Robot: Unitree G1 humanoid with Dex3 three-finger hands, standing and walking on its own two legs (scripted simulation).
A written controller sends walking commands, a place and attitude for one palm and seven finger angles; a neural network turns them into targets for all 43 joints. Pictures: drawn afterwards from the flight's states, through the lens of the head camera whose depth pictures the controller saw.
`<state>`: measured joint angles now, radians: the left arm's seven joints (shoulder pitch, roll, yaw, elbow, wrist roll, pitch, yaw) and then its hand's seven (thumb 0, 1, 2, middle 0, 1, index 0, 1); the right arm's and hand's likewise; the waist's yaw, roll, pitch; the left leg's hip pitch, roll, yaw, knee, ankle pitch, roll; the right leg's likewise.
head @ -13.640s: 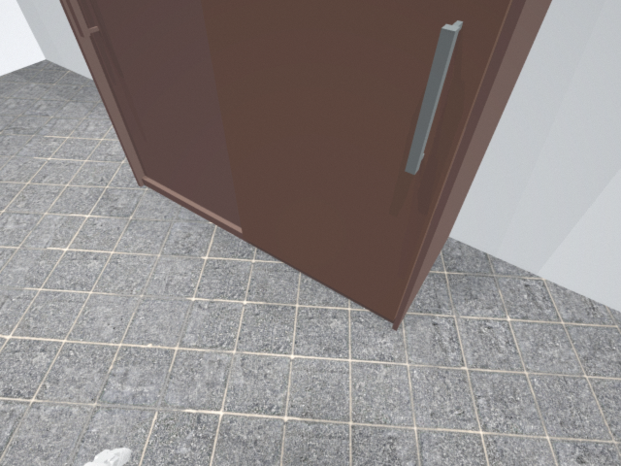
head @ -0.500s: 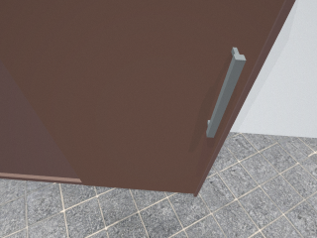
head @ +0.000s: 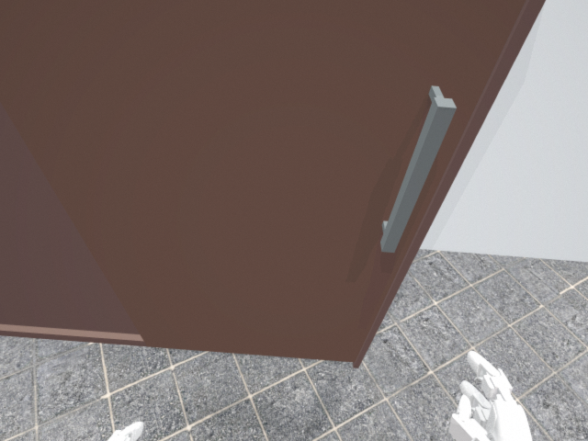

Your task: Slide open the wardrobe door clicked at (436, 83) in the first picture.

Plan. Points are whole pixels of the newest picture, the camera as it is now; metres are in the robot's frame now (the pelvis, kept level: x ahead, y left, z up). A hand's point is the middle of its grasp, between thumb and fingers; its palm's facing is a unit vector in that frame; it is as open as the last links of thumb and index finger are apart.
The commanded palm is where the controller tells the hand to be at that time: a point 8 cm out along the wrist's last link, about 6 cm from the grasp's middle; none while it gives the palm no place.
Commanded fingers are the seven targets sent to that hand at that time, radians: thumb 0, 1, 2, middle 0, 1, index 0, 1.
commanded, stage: raise the hand with hooked fingers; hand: right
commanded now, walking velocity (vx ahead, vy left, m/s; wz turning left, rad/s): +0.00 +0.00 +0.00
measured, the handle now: (408, 180) +0.49 -0.13 +0.12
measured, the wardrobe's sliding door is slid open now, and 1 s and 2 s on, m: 0.00 0.00 0.00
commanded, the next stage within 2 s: move the hooked fingers beside the handle in 1.92 s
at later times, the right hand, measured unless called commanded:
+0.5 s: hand (467, 407) +0.19 -0.19 +0.02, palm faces -0.04 +1.00 -0.06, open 10.2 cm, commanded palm +0.16 -0.26 +0.03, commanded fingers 0.00 -0.08 -0.55 0.26 0.82 0.26 0.82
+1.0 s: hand (530, 353) +0.23 -0.25 +0.08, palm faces +0.04 +1.00 -0.07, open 13.1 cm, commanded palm +0.21 -0.30 +0.09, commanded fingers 0.00 0.50 -0.30 0.30 1.20 0.30 1.20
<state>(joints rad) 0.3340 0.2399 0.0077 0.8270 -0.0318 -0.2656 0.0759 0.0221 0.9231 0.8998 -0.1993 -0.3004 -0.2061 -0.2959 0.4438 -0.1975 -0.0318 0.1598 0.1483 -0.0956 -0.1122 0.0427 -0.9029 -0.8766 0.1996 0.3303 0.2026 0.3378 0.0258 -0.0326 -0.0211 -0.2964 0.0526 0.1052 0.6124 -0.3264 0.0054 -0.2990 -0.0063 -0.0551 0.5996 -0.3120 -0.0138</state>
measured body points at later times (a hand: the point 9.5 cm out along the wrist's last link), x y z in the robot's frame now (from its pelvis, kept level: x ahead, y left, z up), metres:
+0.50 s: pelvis -0.03 +0.01 -0.05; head +0.01 +0.01 +0.40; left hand +0.17 +0.22 -0.12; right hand +0.19 -0.25 +0.02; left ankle +0.00 +0.11 -0.73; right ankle +0.00 -0.11 -0.73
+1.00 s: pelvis +0.00 -0.01 -0.01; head +0.00 -0.02 +0.44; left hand +0.17 +0.23 -0.07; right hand +0.23 -0.30 +0.09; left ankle +0.00 +0.11 -0.73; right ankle +0.00 -0.11 -0.73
